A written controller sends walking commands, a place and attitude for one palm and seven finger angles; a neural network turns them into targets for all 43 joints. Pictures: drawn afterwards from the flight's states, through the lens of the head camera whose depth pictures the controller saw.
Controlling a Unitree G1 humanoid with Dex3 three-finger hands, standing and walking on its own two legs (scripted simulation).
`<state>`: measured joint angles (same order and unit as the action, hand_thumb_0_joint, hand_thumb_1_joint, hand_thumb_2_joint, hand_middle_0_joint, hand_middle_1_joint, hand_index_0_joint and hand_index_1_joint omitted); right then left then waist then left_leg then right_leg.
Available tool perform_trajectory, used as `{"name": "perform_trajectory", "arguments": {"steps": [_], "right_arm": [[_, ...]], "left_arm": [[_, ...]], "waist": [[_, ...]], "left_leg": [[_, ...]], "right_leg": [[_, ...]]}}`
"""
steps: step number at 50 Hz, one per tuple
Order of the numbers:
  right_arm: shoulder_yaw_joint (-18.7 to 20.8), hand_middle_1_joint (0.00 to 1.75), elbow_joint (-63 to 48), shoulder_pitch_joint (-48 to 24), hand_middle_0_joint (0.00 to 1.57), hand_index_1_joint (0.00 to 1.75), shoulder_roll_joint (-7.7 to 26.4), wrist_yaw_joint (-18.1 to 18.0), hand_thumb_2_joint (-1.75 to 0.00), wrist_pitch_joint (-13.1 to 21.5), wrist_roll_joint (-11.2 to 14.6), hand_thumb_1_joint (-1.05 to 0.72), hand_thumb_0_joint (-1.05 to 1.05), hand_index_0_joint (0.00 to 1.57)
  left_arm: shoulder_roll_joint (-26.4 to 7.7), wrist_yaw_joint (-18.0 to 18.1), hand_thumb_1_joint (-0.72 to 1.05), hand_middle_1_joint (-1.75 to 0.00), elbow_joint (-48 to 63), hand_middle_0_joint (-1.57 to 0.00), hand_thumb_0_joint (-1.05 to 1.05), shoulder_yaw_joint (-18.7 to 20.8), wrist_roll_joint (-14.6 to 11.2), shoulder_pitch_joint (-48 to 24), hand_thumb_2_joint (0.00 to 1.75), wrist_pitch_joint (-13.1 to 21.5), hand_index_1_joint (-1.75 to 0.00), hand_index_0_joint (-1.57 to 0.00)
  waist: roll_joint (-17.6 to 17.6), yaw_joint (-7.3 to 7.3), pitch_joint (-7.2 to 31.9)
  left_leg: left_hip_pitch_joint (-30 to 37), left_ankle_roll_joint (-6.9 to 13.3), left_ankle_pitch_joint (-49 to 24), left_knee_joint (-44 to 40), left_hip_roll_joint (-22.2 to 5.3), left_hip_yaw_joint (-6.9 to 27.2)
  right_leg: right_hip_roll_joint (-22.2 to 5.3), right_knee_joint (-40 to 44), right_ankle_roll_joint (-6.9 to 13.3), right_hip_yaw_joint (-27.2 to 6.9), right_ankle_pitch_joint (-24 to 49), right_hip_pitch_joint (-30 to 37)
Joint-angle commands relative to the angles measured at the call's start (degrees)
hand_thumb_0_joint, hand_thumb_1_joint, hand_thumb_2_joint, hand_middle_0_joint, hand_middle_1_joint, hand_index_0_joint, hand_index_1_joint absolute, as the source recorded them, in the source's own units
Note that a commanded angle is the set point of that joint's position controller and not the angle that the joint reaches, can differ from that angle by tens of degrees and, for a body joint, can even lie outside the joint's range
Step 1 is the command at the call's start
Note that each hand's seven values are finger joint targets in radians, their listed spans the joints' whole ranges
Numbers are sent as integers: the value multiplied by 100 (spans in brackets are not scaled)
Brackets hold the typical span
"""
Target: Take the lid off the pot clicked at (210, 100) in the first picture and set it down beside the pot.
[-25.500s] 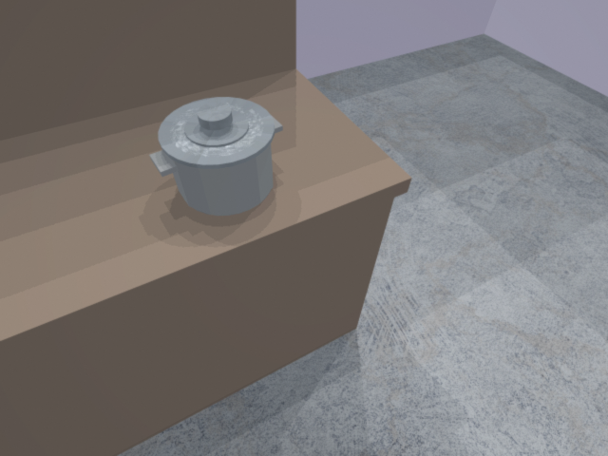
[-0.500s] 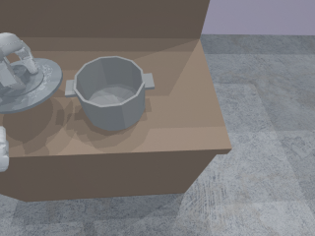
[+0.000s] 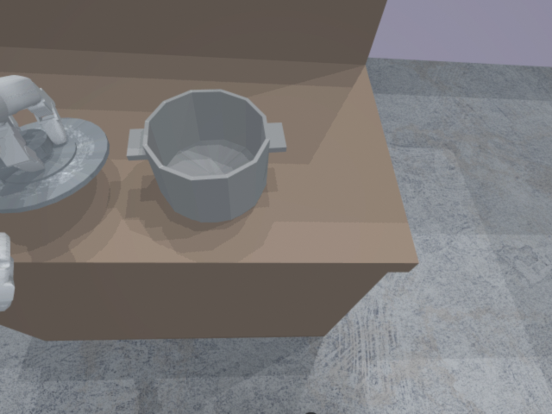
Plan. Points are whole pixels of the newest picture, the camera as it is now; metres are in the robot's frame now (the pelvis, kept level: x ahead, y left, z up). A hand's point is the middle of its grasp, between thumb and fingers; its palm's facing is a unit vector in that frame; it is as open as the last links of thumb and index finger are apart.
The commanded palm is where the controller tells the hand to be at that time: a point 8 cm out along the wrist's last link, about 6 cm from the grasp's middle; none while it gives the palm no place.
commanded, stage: lower the lid onto the table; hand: left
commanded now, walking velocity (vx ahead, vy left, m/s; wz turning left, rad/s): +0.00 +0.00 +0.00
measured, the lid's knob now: (29, 145) +0.48 +0.33 +0.08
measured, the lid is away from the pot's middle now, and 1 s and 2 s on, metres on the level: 0.25 0.24 0.24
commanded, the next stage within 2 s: open the fingers wide in 0.80 s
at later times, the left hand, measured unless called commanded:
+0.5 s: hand (46, 150) +0.47 +0.31 +0.08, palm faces -0.52 -0.21 -0.83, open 7.8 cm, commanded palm +0.51 +0.31 +0.14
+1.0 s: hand (48, 166) +0.46 +0.31 +0.06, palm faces -0.51 -0.15 -0.85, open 7.8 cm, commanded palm +0.49 +0.31 +0.11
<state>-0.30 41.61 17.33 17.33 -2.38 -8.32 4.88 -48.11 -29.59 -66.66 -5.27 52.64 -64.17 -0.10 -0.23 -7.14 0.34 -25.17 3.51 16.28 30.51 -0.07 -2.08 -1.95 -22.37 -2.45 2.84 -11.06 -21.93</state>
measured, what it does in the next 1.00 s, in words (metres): stands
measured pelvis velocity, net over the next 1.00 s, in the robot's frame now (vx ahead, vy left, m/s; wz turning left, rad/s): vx -0.01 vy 0.00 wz -0.03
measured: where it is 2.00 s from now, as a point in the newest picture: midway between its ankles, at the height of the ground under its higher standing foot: outside the picture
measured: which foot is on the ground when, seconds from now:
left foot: down 0.00-1.00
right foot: down 0.00-1.00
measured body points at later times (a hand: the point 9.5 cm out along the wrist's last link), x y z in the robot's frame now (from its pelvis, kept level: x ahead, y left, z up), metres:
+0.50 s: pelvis -0.01 +0.00 -0.01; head +0.09 +0.02 +0.43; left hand +0.49 +0.32 +0.13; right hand -0.04 -0.28 -0.12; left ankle -0.02 +0.08 -0.74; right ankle -0.01 -0.16 -0.74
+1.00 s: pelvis -0.01 +0.00 -0.02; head +0.09 +0.02 +0.42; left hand +0.48 +0.32 +0.11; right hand -0.04 -0.28 -0.13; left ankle -0.02 +0.08 -0.74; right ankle -0.01 -0.16 -0.74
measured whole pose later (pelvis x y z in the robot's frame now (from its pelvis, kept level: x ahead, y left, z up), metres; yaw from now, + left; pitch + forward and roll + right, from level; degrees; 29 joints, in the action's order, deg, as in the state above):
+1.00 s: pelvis -0.01 +0.00 -0.02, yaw -2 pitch +15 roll -3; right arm -0.2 40.3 20.9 16.5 -3.3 -10.3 4.2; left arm -49.2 -24.9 -64.3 0.6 55.5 -57.4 7.1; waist -1.2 -8.8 2.4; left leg -35.3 3.6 19.2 39.2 -1.2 -2.8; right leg -1.0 -31.0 -1.9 1.7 -13.6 -32.5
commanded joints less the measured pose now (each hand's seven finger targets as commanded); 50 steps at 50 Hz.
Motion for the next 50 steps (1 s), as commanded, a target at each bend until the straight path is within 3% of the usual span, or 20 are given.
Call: {"name": "perform_trajectory", "arguments": {"steps": [1, 5, 9, 10, 14, 19, 21, 24, 28, 30, 34, 36, 39, 41, 43, 44, 45, 46, 47, 50], "right_arm": [[358, 30, -255, 751, 20, 30, 1117, -110, -90, 89, -24, -90, 0, 20], [330, 30, -242, 737, 20, 30, 1142, -115, -90, 101, -8, -90, 0, 20], [299, 30, -216, 803, 20, 30, 1149, -141, -90, 75, 31, -90, 0, 20], [308, 30, -223, 759, 20, 30, 1158, -151, -90, 81, 20, -90, 0, 20], [304, 30, -241, 901, 20, 30, 1134, -194, -90, 117, -6, -90, 0, 20], [306, 30, -183, 1013, 20, 30, 1146, -205, -90, 127, 0, -90, 0, 20], [315, 30, -133, 1056, 20, 30, 1145, -198, -90, 115, -12, -90, 0, 20], [292, 30, -144, 1111, 20, 30, 1171, -188, -90, 88, 9, -90, 0, 20], [344, 30, -154, 1177, 20, 30, 1161, -188, -90, 71, -21, -90, 0, 20], [324, 30, -147, 1184, 20, 30, 1155, -199, -90, 83, -13, -90, 0, 20], [279, 30, -151, 1223, 20, 30, 1179, -224, -90, 52, 10, -90, 0, 20], [288, 30, -177, 1224, 20, 30, 1175, -233, -90, 33, 5, -90, 0, 20], [294, 30, -162, 1261, 20, 30, 1151, -232, -90, 54, -19, -90, 0, 20], [283, 30, -165, 1254, 20, 30, 1157, -230, -90, 36, -6, -90, 0, 20], [260, 30, -163, 1224, 20, 30, 1166, -219, -90, 8, 10, -90, 0, 20], [276, 30, -151, 1208, 20, 30, 1171, -215, -90, -10, 8, -90, 0, 20], [340, 30, -433, 1114, 20, 30, 1079, -125, -90, 8, 30, -90, 0, 20], [406, 30, -469, 1102, 20, 30, 1098, -139, -90, -92, -95, -90, 0, 20], [381, 30, -474, 1057, 20, 30, 1072, -165, -90, -148, -107, -90, 0, 20], [373, 30, -389, 952, 20, 30, 1083, -231, -90, -247, -71, -90, 0, 20]], "left_arm": [[-1542, 298, 54, -110, 1479, -75, 0, 315, -2, -3124, 100, 109, -112, -85], [-1678, 321, 54, -110, 1145, -75, 0, 468, 24, -2875, 100, 192, -112, -85], [-1641, 378, 54, -110, 793, -75, 0, 345, 105, -2955, 100, 194, -112, -85], [-1602, 389, 54, -110, 938, -75, 0, 277, 130, -3119, 100, 225, -112, -85], [-1886, 504, 54, -110, 1016, -75, 0, 493, 227, -3211, 100, 296, -112, -85], [-1901, 509, 54, -110, 796, -75, 0, 535, 234, -3041, 100, 332, -112, -85], [-1683, 498, 54, -110, 706, -75, 0, 370, 245, -3047, 100, 328, -112, -85], [-1805, 482, 54, -110, 495, -75, 0, 432, 260, -2905, 100, 307, -112, -85], [-1896, 511, 54, -110, 930, -75, 0, 518, 275, -3099, 100, 347, -112, -85], [-1823, 495, 54, -110, 656, -75, 0, 497, 263, -2823, 100, 369, -112, -85], [-2128, 522, 54, -110, 437, -75, 0, 616, 303, -2789, 100, 358, -112, -85], [-2312, 559, 54, -110, 815, -75, 0, 737, 336, -2939, 100, 403, -112, -85], [-2185, 570, 54, -110, 803, -75, 0, 683, 339, -2916, 100, 424, -112, -85], [-2191, 559, 54, -110, 704, -75, 0, 732, 326, -2725, 100, 437, -112, -85], [-1951, 508, 54, -110, 356, -75, 0, 540, 299, -2636, 100, 399, -112, -85], [-1842, 493, 54, -110, 489, -75, 0, 429, 286, -2822, 100, 375, -112, -85], [-1704, 483, 54, -110, 907, -75, 0, 689, 176, -1825, 100, 450, -112, -85], [-1950, 615, 53, -110, 1886, -74, 0, 1036, 212, -1732, 97, 731, -112, -84], [-1987, 697, 53, -110, 1656, -72, 0, 1082, 282, -1560, 95, 843, -113, -82], [-1784, 717, 51, -111, 1530, -68, 0, 945, 186, -1903, 88, 932, -113, -77]], "waist": [[-1138, -140, 2811], [-875, -89, 2620], [-615, -169, 2366], [-872, -153, 2463], [-1096, -164, 2792], [-1080, -175, 2763], [-1116, -220, 2697], [-845, -219, 2536], [-1230, -188, 3013], [-1129, -211, 2812], [-787, -272, 2589], [-1135, -195, 2952], [-1458, -225, 2964], [-1343, -215, 2962], [-972, -311, 2538], [-1085, -332, 2562], [-1296, 56, 3000], [-1372, 87, 3319], [-1559, 77, 3302], [-846, -136, 2677]], "left_leg": [[2589, 28, -3701, 160, 7, 484], [2240, 40, -3437, 178, 30, 452], [1810, 53, -2589, 127, 67, 406], [1902, 35, -2710, 138, 44, 404], [2076, 7, -2836, 265, 48, 442], [1997, -1, -2963, 361, 45, 443], [1979, -20, -3038, 398, 32, 440], [1640, 19, -2710, 416, 70, 401], [2034, -12, -3301, 535, 26, 449], [1919, -17, -3405, 583, 23, 435], [1344, 79, -2467, 579, 96, 322], [1639, 32, -2935, 625, 58, 371], [1893, -14, -3234, 740, 6, 417], [1881, -29, -3413, 797, 3, 446], [1447, 21, -2812, 783, 30, 403], [1448, 28, -2669, 753, 25, 394], [1823, -56, -3450, 731, 48, 486], [2148, -108, -3866, 801, -74, 486], [2226, -169, -4061, 898, -53, 522], [1621, 21, -3076, 767, -69, 422]], "right_leg": [[584, -108, 344, 117, 1589, -49], [570, -163, 360, 125, 1541, -62], [568, -214, 355, 135, 1214, -155], [549, -221, 382, 123, 1211, -230], [578, -291, 378, 94, 1212, -244], [596, -356, 373, 110, 1259, -380], [614, -398, 372, 125, 1214, -528], [622, -440, 369, 120, 1187, -489], [636, -499, 373, 103, 1369, -512], [653, -528, 371, 134, 1376, -650], [630, -575, 339, 100, 1216, -514], [624, -640, 358, 94, 1348, -457], [654, -645, 364, 129, 1247, -762], [659, -706, 352, 136, 1283, -804], [657, -709, 336, 161, 1064, -952], [654, -701, 344, 153, 1009, -985], [651, -789, 423, 228, 1200, -780], [656, -769, 425, 215, 1204, -873], [684, -805, 448, 203, 1141, -1004], [651, -656, 393, 154, 918, -1038]]}}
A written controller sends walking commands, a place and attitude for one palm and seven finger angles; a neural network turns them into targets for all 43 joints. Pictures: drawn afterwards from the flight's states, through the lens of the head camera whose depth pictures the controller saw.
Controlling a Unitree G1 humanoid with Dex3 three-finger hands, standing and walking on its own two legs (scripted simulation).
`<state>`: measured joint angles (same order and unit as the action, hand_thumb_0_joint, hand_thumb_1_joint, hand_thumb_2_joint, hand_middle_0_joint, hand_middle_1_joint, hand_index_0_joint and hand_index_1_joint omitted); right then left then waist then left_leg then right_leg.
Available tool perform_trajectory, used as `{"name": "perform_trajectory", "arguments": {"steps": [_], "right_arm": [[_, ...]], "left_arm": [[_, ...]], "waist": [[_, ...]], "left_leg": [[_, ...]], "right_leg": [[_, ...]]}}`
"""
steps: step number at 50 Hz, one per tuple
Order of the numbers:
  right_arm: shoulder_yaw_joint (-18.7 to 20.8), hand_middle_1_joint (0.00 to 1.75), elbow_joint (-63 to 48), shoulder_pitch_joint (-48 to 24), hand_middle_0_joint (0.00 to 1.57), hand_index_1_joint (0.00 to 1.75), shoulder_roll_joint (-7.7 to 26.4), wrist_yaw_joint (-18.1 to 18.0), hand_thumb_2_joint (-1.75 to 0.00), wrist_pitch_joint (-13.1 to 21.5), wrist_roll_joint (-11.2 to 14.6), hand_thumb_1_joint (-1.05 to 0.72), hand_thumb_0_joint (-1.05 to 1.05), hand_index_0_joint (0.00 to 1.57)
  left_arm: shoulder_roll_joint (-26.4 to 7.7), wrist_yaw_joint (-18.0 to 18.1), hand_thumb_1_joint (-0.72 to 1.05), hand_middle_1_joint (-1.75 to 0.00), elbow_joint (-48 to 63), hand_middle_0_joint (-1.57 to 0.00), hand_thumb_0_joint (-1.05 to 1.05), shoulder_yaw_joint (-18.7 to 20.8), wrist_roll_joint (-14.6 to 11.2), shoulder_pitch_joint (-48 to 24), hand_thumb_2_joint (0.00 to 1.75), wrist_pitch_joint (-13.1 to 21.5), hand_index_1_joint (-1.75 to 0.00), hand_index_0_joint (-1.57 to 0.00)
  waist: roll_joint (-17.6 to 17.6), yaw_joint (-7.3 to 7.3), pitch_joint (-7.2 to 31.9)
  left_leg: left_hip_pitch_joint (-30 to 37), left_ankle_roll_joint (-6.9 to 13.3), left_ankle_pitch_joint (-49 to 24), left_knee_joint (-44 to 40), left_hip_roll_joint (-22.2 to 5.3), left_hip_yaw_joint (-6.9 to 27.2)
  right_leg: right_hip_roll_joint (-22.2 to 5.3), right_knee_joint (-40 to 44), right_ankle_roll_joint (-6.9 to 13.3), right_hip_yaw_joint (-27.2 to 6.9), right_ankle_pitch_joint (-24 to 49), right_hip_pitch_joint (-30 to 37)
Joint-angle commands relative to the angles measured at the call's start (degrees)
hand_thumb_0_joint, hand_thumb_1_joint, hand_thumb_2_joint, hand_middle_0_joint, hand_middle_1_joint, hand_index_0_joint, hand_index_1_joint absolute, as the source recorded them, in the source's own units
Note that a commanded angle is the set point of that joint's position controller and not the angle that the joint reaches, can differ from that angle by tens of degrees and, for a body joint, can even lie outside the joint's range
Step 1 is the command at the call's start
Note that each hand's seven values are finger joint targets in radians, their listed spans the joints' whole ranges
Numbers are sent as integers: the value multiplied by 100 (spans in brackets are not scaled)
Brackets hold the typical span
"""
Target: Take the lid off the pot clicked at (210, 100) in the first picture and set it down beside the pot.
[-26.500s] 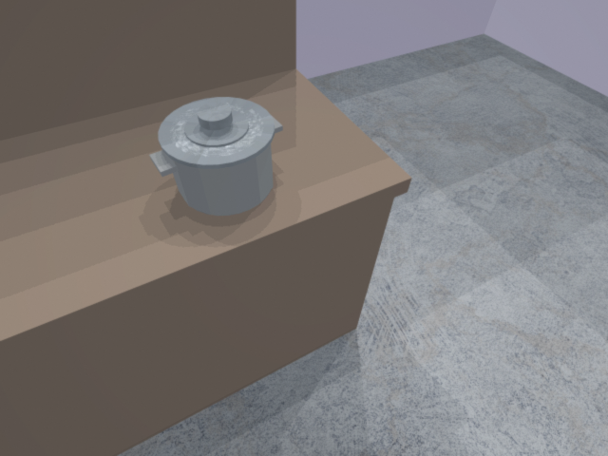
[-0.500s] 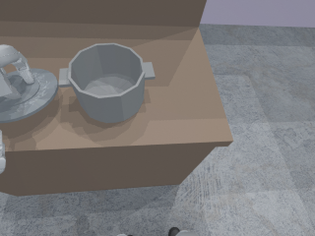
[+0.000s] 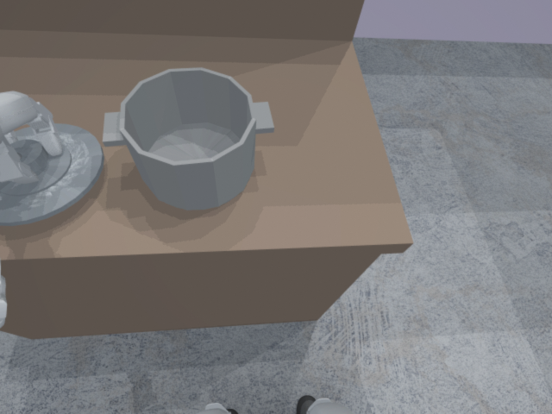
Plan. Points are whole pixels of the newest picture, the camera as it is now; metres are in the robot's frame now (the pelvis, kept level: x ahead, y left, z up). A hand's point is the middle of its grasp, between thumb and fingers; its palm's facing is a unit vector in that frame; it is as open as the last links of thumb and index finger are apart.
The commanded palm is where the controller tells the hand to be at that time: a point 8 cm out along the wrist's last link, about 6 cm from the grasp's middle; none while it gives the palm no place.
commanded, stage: open the fingers wide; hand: left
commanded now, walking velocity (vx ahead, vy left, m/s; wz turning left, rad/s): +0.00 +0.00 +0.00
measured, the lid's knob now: (24, 157) +0.48 +0.33 +0.05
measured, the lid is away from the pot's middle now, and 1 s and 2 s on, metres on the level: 0.24 0.24 0.24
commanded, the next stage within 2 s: raise the empty hand in 1.00 s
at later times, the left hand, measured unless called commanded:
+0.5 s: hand (12, 159) +0.46 +0.33 +0.07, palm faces -0.48 -0.14 -0.87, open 8.2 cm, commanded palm +0.49 +0.32 +0.13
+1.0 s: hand (11, 157) +0.46 +0.33 +0.07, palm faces -0.48 -0.14 -0.86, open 10.8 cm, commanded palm +0.50 +0.33 +0.13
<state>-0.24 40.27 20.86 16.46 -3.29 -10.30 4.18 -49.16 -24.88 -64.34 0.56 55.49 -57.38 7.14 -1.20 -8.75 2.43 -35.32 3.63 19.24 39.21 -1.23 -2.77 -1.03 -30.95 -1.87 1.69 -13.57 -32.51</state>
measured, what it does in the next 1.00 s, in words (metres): stands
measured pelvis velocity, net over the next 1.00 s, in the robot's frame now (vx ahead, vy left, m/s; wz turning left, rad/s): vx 0.00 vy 0.00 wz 0.00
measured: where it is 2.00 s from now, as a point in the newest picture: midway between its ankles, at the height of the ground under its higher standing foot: outside the picture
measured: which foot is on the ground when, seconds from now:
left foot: down 0.00-1.00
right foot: down 0.00-1.00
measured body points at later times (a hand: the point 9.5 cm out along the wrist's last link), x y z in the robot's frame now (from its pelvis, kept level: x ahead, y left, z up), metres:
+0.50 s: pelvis +0.00 +0.00 +0.00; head +0.10 +0.03 +0.44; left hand +0.48 +0.33 +0.12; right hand +0.00 -0.29 -0.11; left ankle -0.01 +0.07 -0.72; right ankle +0.00 -0.16 -0.72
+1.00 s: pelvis +0.00 +0.00 +0.00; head +0.11 +0.02 +0.43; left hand +0.48 +0.33 +0.12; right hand +0.00 -0.28 -0.11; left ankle -0.01 +0.07 -0.72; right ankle +0.00 -0.16 -0.72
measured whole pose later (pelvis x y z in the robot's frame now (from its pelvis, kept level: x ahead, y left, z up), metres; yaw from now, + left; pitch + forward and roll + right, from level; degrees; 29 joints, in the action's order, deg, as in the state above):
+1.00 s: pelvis +0.00 +0.00 +0.00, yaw +0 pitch +16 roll -3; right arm -0.7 39.6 19.1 15.9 -4.1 -13.1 4.9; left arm -50.4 -23.4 -64.4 0.5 56.2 -57.7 10.0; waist -0.6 -8.4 2.3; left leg -36.1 3.6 19.5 40.0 -1.3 -2.4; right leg -0.9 -31.8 -2.2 1.8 -14.0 -33.3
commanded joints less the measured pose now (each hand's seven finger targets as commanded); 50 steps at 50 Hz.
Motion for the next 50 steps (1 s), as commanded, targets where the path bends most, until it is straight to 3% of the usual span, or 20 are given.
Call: {"name": "perform_trajectory", "arguments": {"steps": [1, 3, 5, 7, 9, 12, 14, 17, 19, 21, 23, 26, 30, 34, 38, 40, 41, 44, 47, 50], "right_arm": [[353, 30, -252, 599, 20, 30, 1194, -170, -90, -101, 12, -90, 0, 20], [344, 30, -261, 599, 20, 30, 1186, -227, -90, -111, 30, -90, 0, 20], [350, 30, -225, 562, 20, 30, 1160, -248, -90, -84, 23, -90, 0, 20], [322, 30, -214, 564, 20, 30, 1141, -231, -90, -82, 19, -90, 0, 20], [294, 30, -223, 500, 20, 30, 1130, -228, -90, -81, 38, -90, 0, 20], [324, 30, -232, 526, 20, 30, 1142, -214, -90, -98, 24, -90, 0, 20], [328, 30, -234, 537, 20, 30, 1136, -225, -90, -89, 18, -90, 0, 20], [332, 30, -215, 556, 20, 30, 1160, -250, -90, -88, 20, -90, 0, 20], [312, 30, -197, 533, 20, 30, 1161, -255, -90, -90, 44, -90, 0, 20], [328, 30, -168, 552, 20, 30, 1163, -229, -90, -103, 36, -90, 0, 20], [297, 30, -168, 545, 20, 30, 1163, -212, -90, -113, 47, -90, 0, 20], [304, 30, -217, 552, 20, 30, 1164, -203, -90, -138, 48, -90, 0, 20], [358, 30, -232, 589, 20, 30, 1151, -175, -90, -161, 18, -90, 0, 20], [313, 30, -268, 602, 20, 30, 1157, -182, -90, -179, 46, -90, 0, 20], [296, 30, -301, 588, 20, 30, 1146, -184, -90, -189, 55, -90, 0, 20], [315, 30, -333, 565, 20, 30, 1150, -171, -90, -191, 40, -90, 0, 20], [306, 30, -363, 589, 20, 30, 1119, -169, -90, -195, 34, -90, 0, 20], [297, 30, -359, 552, 20, 30, 1145, -181, -90, -211, 61, -90, 0, 20], [331, 30, -316, 592, 20, 30, 1146, -187, -90, -223, 44, -90, 0, 20], [332, 30, -266, 579, 20, 30, 1141, -186, -90, -226, 61, -90, 0, 20]], "left_arm": [[-1937, 288, 50, -111, 1192, -67, 0, 504, -65, -2617, 86, 224, -113, -75], [-2207, 377, 48, -111, 1411, -64, 0, 628, -8, -2880, 81, 302, -113, -72], [-2076, 460, 47, -111, 1572, -61, 0, 514, 47, -2975, 77, 402, -113, -69], [-1981, 483, 46, -111, 1266, -59, 0, 482, 82, -2691, 72, 436, -113, -66], [-1872, 465, 44, -111, 973, -56, 0, 373, 48, -2644, 67, 393, -112, -63], [-1790, 456, 42, -110, 1426, -53, 0, 256, 27, -3042, 61, 366, -111, -58], [-1885, 460, 41, -110, 1492, -50, 0, 344, 23, -3007, 56, 382, -111, -55], [-1983, 413, 39, -109, 1417, -47, 0, 486, -109, -2903, 49, 398, -110, -51], [-1786, 395, 37, -108, 1118, -44, 0, 326, -124, -2771, 44, 375, -109, -48], [-1729, 414, 36, -108, 1289, -42, 0, 271, -61, -2842, 40, 377, -109, -45], [-1704, 407, 34, -107, 1006, -40, 0, 242, -17, -2629, 35, 352, -108, -43], [-1713, 393, 28, -106, 953, -36, 0, 235, -17, -2622, 37, 326, -106, -38], [-1714, 379, 22, -104, 1386, -32, 0, 285, -19, -2741, 36, 356, -104, -33], [-1991, 377, 16, -102, 966, -28, 0, 518, -59, -2473, 33, 312, -102, -28], [-2007, 437, 13, -101, 987, -27, 0, 454, 55, -2512, 36, 285, -101, -27], [-2148, 456, 12, -100, 1220, -27, 0, 612, 67, -2477, 38, 335, -100, -27], [-2042, 440, 11, -100, 1128, -27, 0, 509, 81, -2418, 38, 331, -100, -27], [-1961, 367, 10, -99, 847, -28, 0, 449, -8, -2324, 41, 268, -99, -28], [-1906, 357, 9, -98, 1260, -28, 0, 358, -7, -2704, 43, 304, -98, -28], [-1602, 304, 9, -98, 1157, -28, 0, 147, -44, -2685, 43, 327, -98, -28]], "waist": [[-514, 13, 2353], [-564, 1, 2502], [-1114, 33, 2651], [-1219, 35, 2481], [-1018, -15, 2241], [-1279, -9, 2647], [-1268, 1, 2788], [-901, -6, 2833], [-763, -59, 2451], [-1101, 7, 2476], [-919, 1, 2229], [-783, -1, 2355], [-1153, 81, 2802], [-651, 70, 2491], [-728, 83, 2463], [-974, 166, 2696], [-1029, 132, 2702], [-593, 45, 2336], [-994, 41, 2610], [-977, -24, 2401]], "left_leg": [[2342, 56, -2873, -140, 104, 445], [2250, 84, -2558, -209, 138, 433], [2639, 7, -2952, -201, 74, 486], [2695, -50, -2969, -141, 61, 523], [2380, -5, -2509, -159, 101, 456], [2723, -26, -2794, -164, 86, 504], [2832, -24, -2981, -112, 93, 511], [2720, 20, -2991, -116, 93, 508], [2441, 30, -2712, -143, 123, 473], [2678, -20, -3022, -163, 83, 516], [2430, -19, -2783, -140, 103, 490], [2313, 13, -2724, -133, 138, 441], [2794, -59, -3421, -88, 101, 508], [2306, 12, -2903, -119, 147, 462], [2212, 13, -2748, -159, 163, 431], [2449, -14, -3214, -121, 146, 434], [2497, -27, -3289, -86, 161, 445], [2152, 27, -2702, -119, 167, 400], [2518, 12, -3033, -109, 128, 433], [2575, -18, -3138, -92, 92, 479]], "right_leg": [[549, 208, 319, 217, 1063, 163], [530, 202, 342, 194, 1050, 325], [525, 178, 393, 228, 1004, 107], [538, 166, 399, 251, 852, -118], [525, 174, 395, 228, 778, -83], [512, 195, 401, 222, 895, -25], [526, 199, 395, 213, 995, 35], [519, 188, 354, 215, 1120, 183], [525, 191, 361, 233, 1017, 74], [537, 183, 393, 263, 977, -50], [548, 173, 396, 265, 881, -102], [534, 135, 383, 230, 1019, 60], [558, 112, 408, 256, 1193, 45], [548, 111, 370, 234, 1138, 217], [539, 112, 382, 221, 1096, 239], [537, 76, 403, 225, 1295, 303], [553, 75, 393, 210, 1290, 251], [546, 118, 356, 218, 1089, 208], [543, 131, 377, 214, 1160, 134], [567, 133, 381, 262, 1005, -137]]}}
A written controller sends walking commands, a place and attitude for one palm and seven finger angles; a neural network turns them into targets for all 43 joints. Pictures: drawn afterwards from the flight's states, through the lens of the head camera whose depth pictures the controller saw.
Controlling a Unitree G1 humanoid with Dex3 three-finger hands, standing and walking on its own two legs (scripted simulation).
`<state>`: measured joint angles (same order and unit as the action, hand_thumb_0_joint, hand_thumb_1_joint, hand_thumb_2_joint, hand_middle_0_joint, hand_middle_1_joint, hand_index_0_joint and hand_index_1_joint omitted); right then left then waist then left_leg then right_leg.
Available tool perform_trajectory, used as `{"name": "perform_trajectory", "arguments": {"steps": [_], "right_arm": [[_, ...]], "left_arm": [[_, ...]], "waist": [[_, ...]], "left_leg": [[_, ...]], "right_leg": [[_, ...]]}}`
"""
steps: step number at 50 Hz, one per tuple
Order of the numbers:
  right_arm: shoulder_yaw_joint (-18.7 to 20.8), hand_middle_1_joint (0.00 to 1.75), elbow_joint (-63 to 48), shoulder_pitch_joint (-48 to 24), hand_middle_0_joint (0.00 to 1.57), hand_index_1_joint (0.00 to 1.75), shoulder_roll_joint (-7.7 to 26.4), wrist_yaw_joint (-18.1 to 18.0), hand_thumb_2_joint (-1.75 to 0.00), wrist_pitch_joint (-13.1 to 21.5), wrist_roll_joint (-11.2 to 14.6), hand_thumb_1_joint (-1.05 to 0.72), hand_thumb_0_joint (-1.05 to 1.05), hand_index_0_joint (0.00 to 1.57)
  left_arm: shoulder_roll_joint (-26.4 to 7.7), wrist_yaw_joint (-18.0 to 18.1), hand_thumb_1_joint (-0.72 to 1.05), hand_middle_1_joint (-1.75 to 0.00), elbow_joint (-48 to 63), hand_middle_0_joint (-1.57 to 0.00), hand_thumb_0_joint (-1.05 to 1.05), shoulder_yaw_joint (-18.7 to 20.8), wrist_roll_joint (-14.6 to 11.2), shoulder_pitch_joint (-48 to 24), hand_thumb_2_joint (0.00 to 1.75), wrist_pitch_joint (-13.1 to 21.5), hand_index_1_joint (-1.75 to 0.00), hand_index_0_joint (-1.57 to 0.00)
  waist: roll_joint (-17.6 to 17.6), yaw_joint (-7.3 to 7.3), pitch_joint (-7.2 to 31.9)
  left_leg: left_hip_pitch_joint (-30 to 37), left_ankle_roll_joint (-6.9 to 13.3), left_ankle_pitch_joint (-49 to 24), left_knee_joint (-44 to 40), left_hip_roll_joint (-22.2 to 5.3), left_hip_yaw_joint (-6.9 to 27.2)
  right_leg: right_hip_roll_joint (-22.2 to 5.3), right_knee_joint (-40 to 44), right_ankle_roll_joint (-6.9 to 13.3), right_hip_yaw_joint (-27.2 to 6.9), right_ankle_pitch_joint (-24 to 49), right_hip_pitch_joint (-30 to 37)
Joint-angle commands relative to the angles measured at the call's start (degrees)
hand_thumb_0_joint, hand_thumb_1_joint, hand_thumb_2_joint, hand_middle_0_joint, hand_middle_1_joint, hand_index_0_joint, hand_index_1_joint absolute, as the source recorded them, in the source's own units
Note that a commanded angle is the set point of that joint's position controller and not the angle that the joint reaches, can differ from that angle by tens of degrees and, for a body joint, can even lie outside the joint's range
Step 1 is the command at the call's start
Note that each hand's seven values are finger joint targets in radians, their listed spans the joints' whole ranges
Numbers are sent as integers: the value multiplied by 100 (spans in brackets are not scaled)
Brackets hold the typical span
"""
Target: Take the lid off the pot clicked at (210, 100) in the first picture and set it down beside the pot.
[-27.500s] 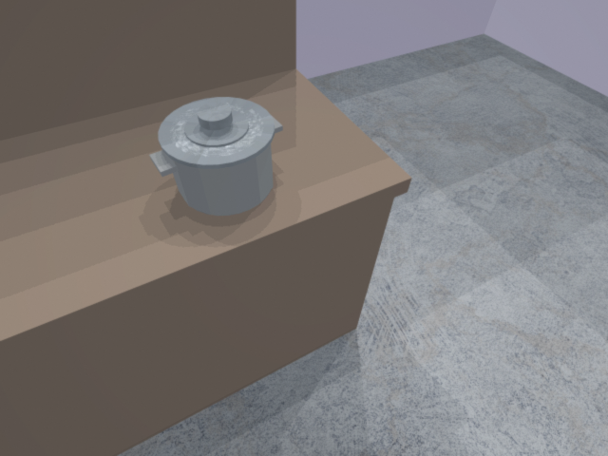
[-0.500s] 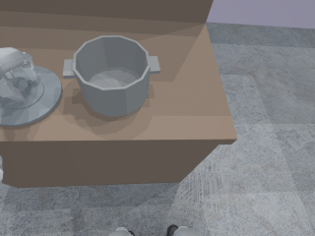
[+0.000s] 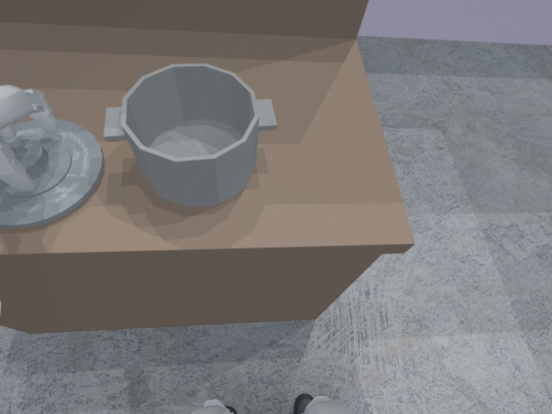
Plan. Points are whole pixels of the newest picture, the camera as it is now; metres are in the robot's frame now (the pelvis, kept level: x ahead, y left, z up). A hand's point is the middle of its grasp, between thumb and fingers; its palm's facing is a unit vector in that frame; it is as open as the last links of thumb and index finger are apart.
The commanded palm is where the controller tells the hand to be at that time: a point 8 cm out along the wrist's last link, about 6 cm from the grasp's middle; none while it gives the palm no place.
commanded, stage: raise the empty hand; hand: left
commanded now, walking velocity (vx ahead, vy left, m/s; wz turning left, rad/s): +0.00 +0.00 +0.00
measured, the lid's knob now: (24, 157) +0.48 +0.34 +0.04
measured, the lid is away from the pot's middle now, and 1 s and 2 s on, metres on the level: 0.24 0.24 0.24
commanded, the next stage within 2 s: draw the hand back to the body in 1.40 s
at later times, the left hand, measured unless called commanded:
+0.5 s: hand out of the picture +0.47 +0.33 +0.11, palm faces -0.44 -0.14 -0.89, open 10.9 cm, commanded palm +0.50 +0.33 +0.18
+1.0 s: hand out of the picture +0.47 +0.33 +0.17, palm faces -0.38 -0.13 -0.92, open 10.9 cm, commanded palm +0.49 +0.33 +0.23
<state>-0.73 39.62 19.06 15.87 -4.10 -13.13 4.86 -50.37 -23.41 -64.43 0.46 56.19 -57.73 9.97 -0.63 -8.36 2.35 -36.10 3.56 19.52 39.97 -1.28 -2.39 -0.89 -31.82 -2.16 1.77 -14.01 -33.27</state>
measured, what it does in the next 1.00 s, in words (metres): stands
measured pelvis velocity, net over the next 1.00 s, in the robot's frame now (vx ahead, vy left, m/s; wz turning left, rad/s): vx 0.00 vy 0.00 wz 0.02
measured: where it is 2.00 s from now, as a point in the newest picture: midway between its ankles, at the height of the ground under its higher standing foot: outside the picture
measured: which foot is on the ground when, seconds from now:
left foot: down 0.00-1.00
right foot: down 0.00-1.00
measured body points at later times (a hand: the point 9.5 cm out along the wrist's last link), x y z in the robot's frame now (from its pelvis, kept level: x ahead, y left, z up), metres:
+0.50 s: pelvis +0.00 +0.00 +0.01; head +0.10 +0.02 +0.44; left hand +0.49 +0.33 +0.16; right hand +0.01 -0.28 -0.11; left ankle -0.01 +0.07 -0.72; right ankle +0.00 -0.16 -0.72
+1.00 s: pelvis +0.00 +0.00 +0.01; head +0.08 +0.02 +0.46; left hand +0.48 +0.33 +0.22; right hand +0.03 -0.28 -0.11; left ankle -0.01 +0.07 -0.72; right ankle +0.00 -0.16 -0.72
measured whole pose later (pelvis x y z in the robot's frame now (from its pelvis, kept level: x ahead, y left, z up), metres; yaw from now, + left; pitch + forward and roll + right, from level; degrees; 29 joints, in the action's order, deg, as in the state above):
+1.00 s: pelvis +0.00 +0.00 +0.01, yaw +1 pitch +11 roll -3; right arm -0.6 39.2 17.3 16.5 -2.7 -13.4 5.2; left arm -49.8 -28.0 -60.8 -3.4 54.3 -63.9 5.1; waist -1.4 -7.1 1.9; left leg -27.3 3.7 16.7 32.8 0.0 -2.0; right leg -1.7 -24.6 -2.2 2.1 -11.5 -24.2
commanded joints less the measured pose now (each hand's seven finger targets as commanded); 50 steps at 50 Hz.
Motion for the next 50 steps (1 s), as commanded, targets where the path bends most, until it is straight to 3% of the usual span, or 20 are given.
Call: {"name": "perform_trajectory", "arguments": {"steps": [1, 6, 10, 13, 15, 18, 20, 22, 24, 27, 28, 30, 31, 32, 36, 39, 43, 46, 47, 50], "right_arm": [[401, 30, -172, 801, 20, 30, 1216, -105, -90, 45, -22, -90, 0, 20], [411, 30, -213, 759, 20, 30, 1176, -88, -90, 42, -52, -90, 0, 20], [397, 30, -210, 711, 20, 30, 1181, -76, -90, 59, -27, -90, 0, 20], [363, 30, -278, 710, 20, 30, 1170, -90, -90, 77, -11, -90, 0, 20], [348, 30, -247, 680, 20, 30, 1182, -89, -90, 93, 17, -90, 0, 20], [362, 30, -304, 689, 20, 30, 1181, -80, -90, 99, 9, -90, 0, 20], [357, 30, -271, 651, 20, 30, 1182, -82, -90, 104, 29, -90, 0, 20], [348, 30, -259, 669, 20, 30, 1202, -82, -90, 87, 34, -90, 0, 20], [356, 30, -291, 671, 20, 30, 1197, -80, -90, 99, 38, -90, 0, 20], [376, 30, -342, 632, 20, 30, 1170, -62, -90, 65, 9, -90, 0, 20], [373, 30, -332, 606, 20, 30, 1144, -54, -90, 62, 10, -90, 0, 20], [376, 30, -293, 582, 20, 30, 1171, -23, -90, 55, 38, -90, 0, 20], [371, 30, -309, 588, 20, 30, 1183, -7, -90, 33, 34, -90, 0, 20], [355, 30, -334, 559, 20, 30, 1177, -2, -90, 26, 39, -90, 0, 20], [377, 30, -363, 526, 20, 30, 1160, 11, -90, 23, 16, -90, 0, 20], [380, 30, -381, 502, 20, 30, 1168, 14, -90, 36, 17, -90, 0, 20], [363, 30, -336, 424, 20, 30, 1177, 40, -90, 40, 43, -90, 0, 20], [348, 30, -391, 398, 20, 30, 1175, 66, -90, 46, 29, -90, 0, 20], [360, 30, -408, 366, 20, 30, 1157, 64, -90, 61, 20, -90, 0, 20], [325, 30, -362, 344, 20, 30, 1197, 44, -90, 69, 49, -90, 0, 20]], "left_arm": [[-1607, 166, 9, -98, 1350, -28, 0, 259, -128, -2748, 43, 61, -98, -28], [-1755, 210, 10, -99, 1560, -28, 0, 462, -157, -2660, 42, 119, -99, -28], [-1640, 261, 10, -99, 1448, -28, 0, 350, -121, -2778, 42, 15, -99, -28], [-1898, 288, 10, -99, 1279, -28, 0, 495, -69, -2699, 42, -70, -99, -28], [-1664, 235, 10, -99, 1188, -28, 0, 266, -113, -2828, 42, -138, -99, -28], [-1774, 171, 10, -99, 1244, -28, 0, 322, -105, -2809, 42, -198, -99, -28], [-1502, 87, 10, -99, 1088, -28, 0, 70, -141, -2856, 42, -229, -99, -28], [-1578, 34, 10, -99, 1083, -28, 0, 79, -153, -2949, 42, -256, -99, -28], [-1773, 1, 10, -99, 1186, -28, 0, 221, -159, -2959, 42, -250, -99, -28], [-1984, -15, 10, -99, 1605, -28, 0, 425, -159, -3020, 42, -174, -99, -28], [-1723, -43, 10, -99, 1381, -28, 0, 244, -167, -2885, 42, -201, -99, -28], [-1544, -111, 10, -99, 1274, -28, 0, 112, -231, -2884, 42, -238, -99, -28], [-1671, -105, 10, -99, 1230, -28, 0, 211, -230, -2813, 42, -273, -99, -28], [-1559, -125, 10, -99, 1162, -28, 0, 84, -227, -2840, 42, -315, -99, -28], [-1700, -122, 10, -99, 1670, -28, 0, 158, -189, -3196, 42, -321, -99, -28], [-1856, -154, 10, -99, 1542, -28, 0, 347, -258, -3060, 42, -359, -99, -28], [-1489, -224, 10, -99, 1370, -28, 0, -24, -276, -3200, 42, -469, -99, -28], [-1703, -214, 10, -99, 1605, -28, 0, 92, -183, -3340, 42, -483, -99, -28], [-1519, -244, 10, -99, 1607, -28, 0, -56, -186, -3387, 42, -497, -99, -28], [-1667, -310, 10, -99, 1324, -28, 0, 32, -268, -3399, 42, -547, -99, -28]], "waist": [[-1056, -39, 2577], [-1194, 59, 2880], [-1148, 47, 2626], [-981, 59, 2626], [-931, 27, 2472], [-879, 50, 2602], [-865, -11, 2388], [-759, -14, 2330], [-717, 30, 2482], [-1066, 125, 2849], [-1038, 70, 2626], [-949, 69, 2319], [-882, 88, 2282], [-826, 68, 2190], [-1068, 98, 2567], [-742, 114, 2533], [-707, 73, 2150], [-959, 145, 2330], [-930, 108, 2379], [-535, 98, 2208]], "left_leg": [[2802, -22, -3266, -156, 72, 476], [2948, -63, -3696, -132, 95, 485], [2862, -67, -3561, -238, 94, 481], [2714, -23, -3245, -269, 152, 446], [2631, -12, -3154, -362, 143, 428], [2739, 6, -3118, -380, 161, 422], [2652, 14, -2998, -427, 163, 384], [2613, 29, -2850, -459, 163, 389], [2637, 48, -2888, -478, 177, 389], [3025, 4, -3689, -423, 157, 454], [2986, 0, -3664, -419, 164, 432], [2906, -6, -3601, -511, 132, 435], [2868, 2, -3412, -524, 139, 433], [2733, 24, -3232, -550, 176, 403], [3100, 0, -3580, -609, 157, 475], [3001, 58, -3431, -654, 177, 443], [2862, 48, -3099, -804, 169, 407], [3062, 12, -3290, -835, 175, 469], [3108, 30, -3282, -827, 183, 447], [2762, 73, -2883, -938, 213, 392]], "right_leg": [[551, 213, 400, 244, 1068, -23], [551, 185, 412, 219, 1343, 187], [528, 277, 423, 233, 1280, 183], [517, 310, 411, 196, 1304, 418], [502, 345, 417, 214, 1299, 443], [507, 397, 396, 199, 1340, 573], [504, 434, 396, 218, 1271, 470], [507, 461, 385, 214, 1214, 518], [507, 470, 381, 194, 1328, 710], [503, 456, 388, 188, 1649, 849], [517, 485, 382, 205, 1589, 724], [514, 555, 384, 236, 1467, 625], [508, 559, 376, 232, 1387, 685], [510, 583, 385, 218, 1384, 713], [495, 633, 393, 201, 1520, 891], [482, 706, 363, 185, 1595, 1093], [475, 787, 374, 225, 1407, 999], [479, 797, 408, 226, 1393, 1104], [477, 827, 394, 210, 1428, 1085], [446, 879, 378, 201, 1466, 1322]]}}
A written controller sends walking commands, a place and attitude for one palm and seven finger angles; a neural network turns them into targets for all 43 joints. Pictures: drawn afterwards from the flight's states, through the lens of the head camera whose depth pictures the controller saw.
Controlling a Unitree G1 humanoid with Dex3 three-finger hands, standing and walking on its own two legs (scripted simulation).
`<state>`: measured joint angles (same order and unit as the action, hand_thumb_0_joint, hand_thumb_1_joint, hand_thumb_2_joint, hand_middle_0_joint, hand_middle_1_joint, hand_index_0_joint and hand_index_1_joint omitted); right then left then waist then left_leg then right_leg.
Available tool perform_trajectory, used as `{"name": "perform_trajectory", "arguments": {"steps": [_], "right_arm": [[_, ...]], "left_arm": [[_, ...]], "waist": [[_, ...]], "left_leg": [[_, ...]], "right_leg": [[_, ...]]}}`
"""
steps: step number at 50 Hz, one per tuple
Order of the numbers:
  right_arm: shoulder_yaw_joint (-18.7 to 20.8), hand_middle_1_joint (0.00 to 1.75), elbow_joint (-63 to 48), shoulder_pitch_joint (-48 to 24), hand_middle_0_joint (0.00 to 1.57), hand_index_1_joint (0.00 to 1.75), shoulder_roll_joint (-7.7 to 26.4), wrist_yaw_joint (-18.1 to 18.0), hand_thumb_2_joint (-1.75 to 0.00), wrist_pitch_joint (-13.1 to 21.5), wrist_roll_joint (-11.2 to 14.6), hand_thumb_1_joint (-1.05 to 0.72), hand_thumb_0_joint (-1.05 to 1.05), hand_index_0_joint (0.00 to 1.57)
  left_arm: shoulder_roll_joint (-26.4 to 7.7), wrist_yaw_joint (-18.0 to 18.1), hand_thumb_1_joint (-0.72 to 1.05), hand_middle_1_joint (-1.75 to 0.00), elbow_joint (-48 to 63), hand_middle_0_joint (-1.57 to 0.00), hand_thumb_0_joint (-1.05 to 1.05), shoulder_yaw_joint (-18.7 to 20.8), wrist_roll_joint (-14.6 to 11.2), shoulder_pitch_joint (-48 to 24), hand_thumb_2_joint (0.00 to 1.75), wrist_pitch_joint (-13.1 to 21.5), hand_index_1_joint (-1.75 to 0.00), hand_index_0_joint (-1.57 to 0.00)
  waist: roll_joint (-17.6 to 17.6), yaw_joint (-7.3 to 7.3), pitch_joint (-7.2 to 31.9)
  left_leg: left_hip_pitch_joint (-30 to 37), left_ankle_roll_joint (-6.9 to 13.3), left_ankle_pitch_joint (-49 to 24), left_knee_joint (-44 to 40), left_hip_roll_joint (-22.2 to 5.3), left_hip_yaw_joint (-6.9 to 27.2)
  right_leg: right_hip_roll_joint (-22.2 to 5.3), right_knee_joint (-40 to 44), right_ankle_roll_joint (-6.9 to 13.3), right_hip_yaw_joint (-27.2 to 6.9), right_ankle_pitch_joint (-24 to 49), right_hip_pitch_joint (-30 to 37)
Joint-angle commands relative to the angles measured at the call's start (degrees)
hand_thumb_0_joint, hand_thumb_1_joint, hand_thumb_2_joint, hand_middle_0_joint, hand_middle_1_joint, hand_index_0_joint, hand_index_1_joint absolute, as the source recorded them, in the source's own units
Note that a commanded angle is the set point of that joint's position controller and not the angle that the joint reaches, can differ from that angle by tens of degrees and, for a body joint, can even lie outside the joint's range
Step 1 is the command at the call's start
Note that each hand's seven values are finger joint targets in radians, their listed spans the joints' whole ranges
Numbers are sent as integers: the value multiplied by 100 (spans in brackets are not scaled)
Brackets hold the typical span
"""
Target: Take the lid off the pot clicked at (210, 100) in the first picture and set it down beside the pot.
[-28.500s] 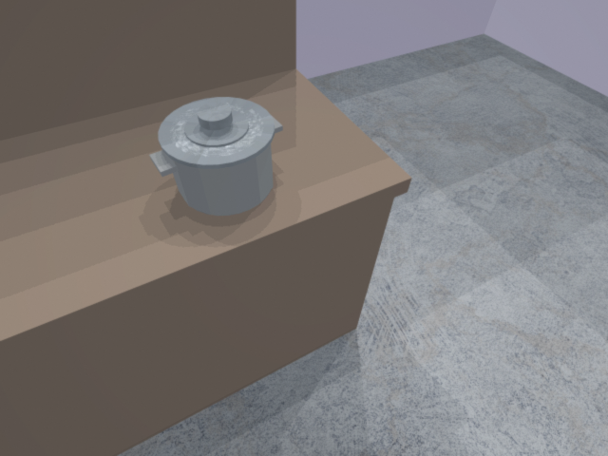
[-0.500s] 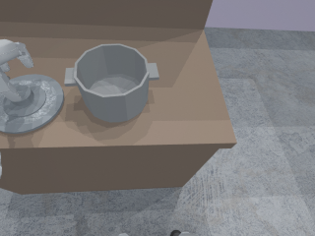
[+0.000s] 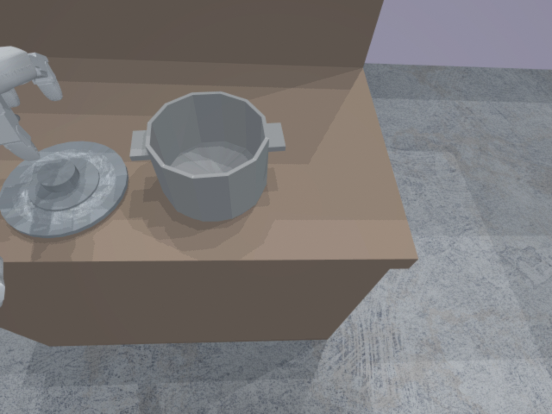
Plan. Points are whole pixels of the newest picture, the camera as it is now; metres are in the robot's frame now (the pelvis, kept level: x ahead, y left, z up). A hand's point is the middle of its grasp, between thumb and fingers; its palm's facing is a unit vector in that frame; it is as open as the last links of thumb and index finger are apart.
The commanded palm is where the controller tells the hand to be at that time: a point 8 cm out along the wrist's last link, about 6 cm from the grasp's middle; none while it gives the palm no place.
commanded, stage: raise the empty hand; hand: left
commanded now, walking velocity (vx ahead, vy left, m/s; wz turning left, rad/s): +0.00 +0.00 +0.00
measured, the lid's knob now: (58, 175) +0.48 +0.33 +0.02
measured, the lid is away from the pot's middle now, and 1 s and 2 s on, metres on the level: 0.24 0.24 0.24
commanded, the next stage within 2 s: draw the hand back to the body in 0.40 s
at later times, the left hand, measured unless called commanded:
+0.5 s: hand (4, 92) +0.48 +0.32 +0.18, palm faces -0.37 -0.15 -0.92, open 10.9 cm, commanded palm +0.49 +0.31 +0.25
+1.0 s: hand out of the picture +0.42 +0.32 +0.17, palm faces -0.32 -0.12 -0.94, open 10.9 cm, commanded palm +0.40 +0.31 +0.24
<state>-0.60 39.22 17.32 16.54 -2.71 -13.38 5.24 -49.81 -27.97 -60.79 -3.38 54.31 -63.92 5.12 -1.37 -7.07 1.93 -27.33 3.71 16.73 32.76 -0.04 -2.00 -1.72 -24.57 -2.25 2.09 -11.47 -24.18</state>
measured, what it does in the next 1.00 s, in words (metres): stands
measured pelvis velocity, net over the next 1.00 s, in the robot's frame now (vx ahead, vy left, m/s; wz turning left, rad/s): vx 0.00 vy -0.01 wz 0.03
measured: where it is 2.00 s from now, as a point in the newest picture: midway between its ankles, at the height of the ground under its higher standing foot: outside the picture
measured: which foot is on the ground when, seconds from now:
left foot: down 0.00-1.00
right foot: down 0.00-1.00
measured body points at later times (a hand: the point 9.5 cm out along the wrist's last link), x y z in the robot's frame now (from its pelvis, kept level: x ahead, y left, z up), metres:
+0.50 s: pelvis +0.01 +0.00 +0.00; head +0.09 +0.01 +0.45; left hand +0.50 +0.32 +0.23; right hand +0.02 -0.28 -0.12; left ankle -0.01 +0.07 -0.73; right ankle +0.00 -0.16 -0.73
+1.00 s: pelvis +0.00 -0.01 +0.01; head +0.06 -0.01 +0.45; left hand +0.44 +0.32 +0.22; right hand +0.11 -0.27 -0.11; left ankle -0.01 +0.07 -0.73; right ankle +0.00 -0.16 -0.73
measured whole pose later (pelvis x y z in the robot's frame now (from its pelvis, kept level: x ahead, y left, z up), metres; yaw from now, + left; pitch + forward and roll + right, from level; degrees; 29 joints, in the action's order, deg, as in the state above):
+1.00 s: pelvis +0.00 -0.01 +0.01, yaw +2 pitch +8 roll -2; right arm -0.4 35.3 11.7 16.7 0.0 -14.2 5.0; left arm -47.9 -31.0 -40.6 -0.7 49.6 -49.2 -1.3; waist -2.2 -3.7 1.7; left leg -21.8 3.2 14.8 28.4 1.0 -0.7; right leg -2.5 -22.3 -2.3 3.2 -11.3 -19.0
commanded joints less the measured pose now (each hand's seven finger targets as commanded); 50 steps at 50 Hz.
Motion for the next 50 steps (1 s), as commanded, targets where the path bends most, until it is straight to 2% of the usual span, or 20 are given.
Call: {"name": "perform_trajectory", "arguments": {"steps": [1, 5, 9, 10, 12, 15, 19, 22, 25, 27, 30, 31, 35, 37, 38, 40, 44, 47, 49, 50], "right_arm": [[304, 30, -314, 530, 20, 30, 1120, -96, -90, 101, 15, -90, 0, 20], [332, 30, -297, 514, 20, 30, 1132, -89, -90, 159, -22, -90, 0, 20], [289, 30, -249, 532, 20, 30, 1121, -90, -90, 186, -4, -90, 0, 20], [287, 30, -260, 526, 20, 30, 1151, -77, -90, 179, 11, -90, 0, 20], [292, 30, -282, 492, 20, 30, 1134, -56, -90, 176, -9, -90, 0, 20], [322, 30, -287, 489, 20, 30, 1119, -28, -90, 203, -19, -90, 0, 20], [317, 30, -268, 552, 20, 30, 1127, -3, -90, 189, -12, -90, 0, 20], [323, 30, -236, 548, 20, 30, 1137, 11, -90, 152, -12, -90, 0, 20], [336, 30, -255, 530, 20, 30, 1169, -1, -90, 157, -31, -90, 0, 20], [327, 30, -379, 514, 20, 30, 1112, 6, -90, 169, -51, -90, 0, 20], [369, 30, -504, 370, 20, 30, 1076, 81, -90, 168, -68, -90, 0, 20], [368, 30, -558, 311, 20, 30, 1076, 118, -90, 140, -75, -90, 0, 20], [357, 30, -721, 96, 20, 30, 1091, 201, -90, 72, -14, -90, 0, 20], [341, 30, -805, -7, 20, 30, 1077, 212, -90, 36, -15, -90, 0, 20], [359, 30, -849, -94, 20, 30, 1075, 225, -90, 30, -21, -90, 0, 20], [392, 30, -889, -161, 20, 30, 1031, 234, -90, 80, -57, -90, 0, 20], [323, 30, -861, -216, 20, 30, 1023, 193, -90, 73, -15, -90, 0, 20], [306, 30, -939, -447, 20, 30, 954, 216, -90, 36, -2, -90, 0, 20], [296, 30, -988, -541, 20, 30, 925, 217, -90, 66, -20, -90, 0, 20], [314, 30, -1217, 452, 20, 30, 592, 141, -90, 586, 11, -90, 0, 20]], "left_arm": [[-1589, 129, 10, -99, 769, -28, 0, 271, -76, -2786, 42, -113, -99, -28], [-1661, 113, 10, -99, 1364, -28, 0, 242, -13, -3361, 42, -109, -99, -28], [-1628, 56, 10, -99, 793, -28, 0, 236, -50, -3089, 42, -190, -99, -28], [-1804, 45, 10, -99, 842, -28, 0, 368, -55, -3049, 42, -180, -99, -28], [-1692, 26, 10, -99, 978, -28, 0, 227, -9, -3260, 42, -236, -99, -28], [-1532, -11, 10, -99, 1219, -28, 0, 109, 15, -3440, 42, -281, -99, -28], [-1460, -81, 10, -99, 761, -28, 0, 160, -56, -3003, 42, -373, -99, -28], [-1352, -89, 10, -99, 764, -28, 0, 31, -43, -3093, 42, -395, -99, -28], [-1704, -51, 10, -99, 1183, -28, 0, 240, 6, -3436, 42, -353, -99, -28], [-2012, 22, 10, -99, 1312, -28, 0, 565, 68, -3172, 42, -292, -99, -28], [-2040, 36, 10, -99, 1747, -28, 0, 785, -14, -2697, 42, -224, -99, -28], [-2111, 51, 10, -99, 1850, -28, 0, 903, -37, -2446, 42, -252, -99, -28], [-1767, -41, 10, -99, 1715, -28, 0, 790, -232, -1454, 42, -414, -99, -28], [-1938, -53, 10, -99, 2180, -28, 0, 913, -271, -1523, 42, -498, -99, -28], [-2084, -46, 10, -99, 2862, -28, 0, 1012, -270, -1842, 42, -495, -99, -28], [-1905, -42, 10, -99, 3279, -28, 0, 945, -298, -1859, 42, -508, -99, -28], [-1931, -91, 10, -99, 2698, -28, 0, 1216, -481, -956, 42, -552, -99, -28], [-1335, -105, 10, -99, 3051, -28, 0, 686, -499, -954, 42, -627, -99, -28], [-1319, -74, 10, -99, 3358, -28, 0, 685, -498, -947, 42, -669, -99, -28], [167, 947, 10, -99, 3728, -28, 0, 1485, -3895, -1762, 42, -341, -99, -28]], "waist": [[-421, -78, 2114], [-873, -42, 2461], [-571, -79, 2119], [-566, -23, 2172], [-725, -27, 2217], [-961, -44, 2339], [-451, -45, 2155], [-416, -72, 2101], [-617, -17, 2378], [-763, 59, 2670], [-948, 181, 2813], [-894, 186, 2786], [-485, 244, 2282], [-459, 263, 2410], [-737, 276, 2724], [-895, 221, 2851], [-257, 269, 2294], [-523, 248, 2141], [-672, 277, 2088], [-1088, 109, 1761]], "left_leg": [[1806, 68, -2416, -246, 106, 329], [2294, 35, -2844, -290, 55, 392], [1979, 60, -2474, -352, 97, 324], [1952, 55, -2589, -365, 103, 311], [2019, 54, -2599, -394, 105, 313], [2393, 6, -3235, -357, 59, 388], [2136, 54, -2996, -391, 90, 344], [2076, 52, -2922, -420, 84, 307], [2204, 53, -3055, -432, 89, 310], [2397, 50, -3529, -357, 106, 369], [2654, 7, -4276, -296, 85, 459], [2654, 12, -4328, -269, 83, 479], [2145, 46, -3792, -315, 117, 368], [2144, 82, -3625, -319, 135, 366], [2424, 91, -3850, -315, 128, 420], [2797, 84, -4390, -232, 98, 530], [2245, 107, -3515, -338, 148, 438], [2272, 70, -3238, -417, 142, 424], [2366, 47, -3116, -449, 136, 470], [3495, -380, -2844, -746, -291, 623]], "right_leg": [[531, 163, 376, 165, 1123, 377], [537, 241, 409, 177, 1186, 379], [528, 299, 373, 169, 1151, 470], [510, 290, 383, 167, 1260, 608], [511, 300, 386, 159, 1273, 622], [540, 351, 396, 180, 1354, 469], [543, 354, 354, 179, 1403, 571], [540, 348, 349, 184, 1389, 559], [524, 360, 374, 155, 1513, 716], [522, 275, 370, 124, 1708, 848], [524, 230, 371, 127, 1901, 828], [511, 205, 357, 107, 1901, 853], [473, 194, 344, 155, 1802, 891], [453, 151, 335, 134, 1814, 1010], [439, 149, 340, 100, 1894, 1043], [485, 219, 341, 120, 1847, 789], [458, 213, 321, 183, 1667, 960], [435, 257, 352, 201, 1394, 822], [453, 307, 386, 212, 1197, 753], [395, 343, 561, 244, 792, 268]]}}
